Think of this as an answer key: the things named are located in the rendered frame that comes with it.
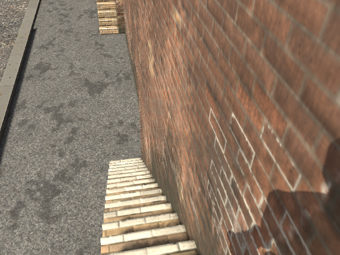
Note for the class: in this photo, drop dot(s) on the stairs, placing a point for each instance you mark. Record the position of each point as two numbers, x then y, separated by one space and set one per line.
137 218
107 17

